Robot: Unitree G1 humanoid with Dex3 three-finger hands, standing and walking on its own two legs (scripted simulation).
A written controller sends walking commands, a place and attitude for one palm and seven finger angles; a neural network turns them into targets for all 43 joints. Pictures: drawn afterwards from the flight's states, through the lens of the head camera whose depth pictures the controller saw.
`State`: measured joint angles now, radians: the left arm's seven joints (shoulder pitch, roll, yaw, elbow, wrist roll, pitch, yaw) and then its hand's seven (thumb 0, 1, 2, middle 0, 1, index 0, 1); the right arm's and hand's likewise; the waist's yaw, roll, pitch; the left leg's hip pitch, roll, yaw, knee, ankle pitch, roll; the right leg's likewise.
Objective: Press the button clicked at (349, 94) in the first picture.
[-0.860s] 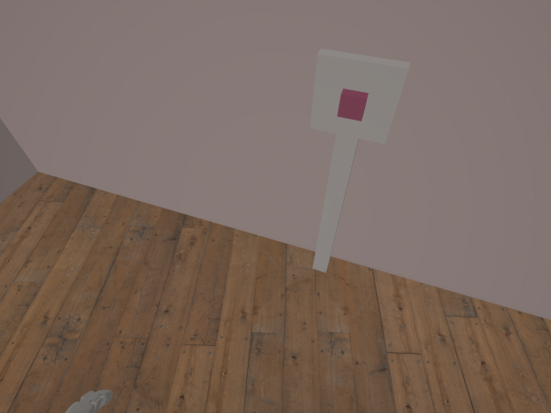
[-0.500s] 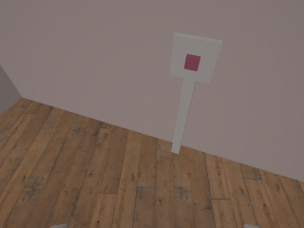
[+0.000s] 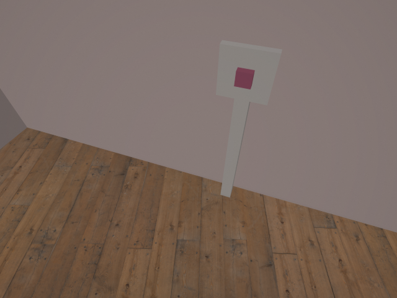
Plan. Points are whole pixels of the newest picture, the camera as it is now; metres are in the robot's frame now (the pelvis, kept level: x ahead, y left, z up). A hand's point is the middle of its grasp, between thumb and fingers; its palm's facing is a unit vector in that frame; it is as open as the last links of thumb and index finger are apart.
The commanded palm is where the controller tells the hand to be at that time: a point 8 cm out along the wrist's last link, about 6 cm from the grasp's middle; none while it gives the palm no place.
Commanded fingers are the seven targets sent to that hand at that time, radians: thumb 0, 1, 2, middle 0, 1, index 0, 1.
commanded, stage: stand and wait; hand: left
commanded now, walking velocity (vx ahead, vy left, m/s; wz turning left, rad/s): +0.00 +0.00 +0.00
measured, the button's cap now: (244, 77) +0.79 -0.11 +0.04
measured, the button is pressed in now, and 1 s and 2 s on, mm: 0 0 0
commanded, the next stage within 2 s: look at it before walking up in 0.12 s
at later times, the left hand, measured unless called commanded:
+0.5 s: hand out of the picture +0.07 +0.25 -0.16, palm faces -0.02 -0.94 -0.33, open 7.4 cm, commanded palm none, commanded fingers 0.00 0.90 0.90 -0.20 -0.30 -0.20 -0.30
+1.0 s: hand out of the picture +0.07 +0.24 -0.16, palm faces -0.05 -0.95 -0.32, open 7.4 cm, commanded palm none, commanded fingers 0.00 0.90 0.90 -0.20 -0.30 -0.20 -0.30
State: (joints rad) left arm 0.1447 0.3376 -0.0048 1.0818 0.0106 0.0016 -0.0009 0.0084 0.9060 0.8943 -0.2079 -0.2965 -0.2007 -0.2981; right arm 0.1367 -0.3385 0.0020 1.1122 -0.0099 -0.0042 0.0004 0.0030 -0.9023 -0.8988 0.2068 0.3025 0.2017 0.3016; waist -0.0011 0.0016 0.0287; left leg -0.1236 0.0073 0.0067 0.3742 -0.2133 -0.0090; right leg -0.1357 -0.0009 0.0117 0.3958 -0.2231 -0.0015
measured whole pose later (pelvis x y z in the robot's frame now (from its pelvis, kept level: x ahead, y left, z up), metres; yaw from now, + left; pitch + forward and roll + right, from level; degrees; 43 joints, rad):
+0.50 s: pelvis +0.00 +0.00 +0.00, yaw +0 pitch -2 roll +0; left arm 0.15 0.33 0.00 1.09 0.01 0.00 0.00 0.01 0.91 0.89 -0.21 -0.30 -0.20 -0.30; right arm 0.13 -0.33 0.00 1.12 -0.01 -0.01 0.00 0.00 -0.90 -0.90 0.21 0.30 0.20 0.30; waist 0.00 0.00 0.03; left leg -0.13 0.01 0.01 0.36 -0.20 -0.01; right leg -0.14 0.00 0.01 0.38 -0.21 0.00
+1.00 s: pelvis +0.00 +0.00 +0.00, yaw -3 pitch -1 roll +0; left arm 0.17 0.31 0.01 1.06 0.01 0.03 0.01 0.01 0.91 0.89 -0.21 -0.30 -0.20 -0.30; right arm 0.11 -0.30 -0.01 1.07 -0.01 0.00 -0.02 0.00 -0.90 -0.90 0.21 0.30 0.20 0.30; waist 0.02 0.00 0.03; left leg -0.15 0.03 0.05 0.42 -0.25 -0.01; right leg -0.18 0.02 0.06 0.43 -0.23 0.00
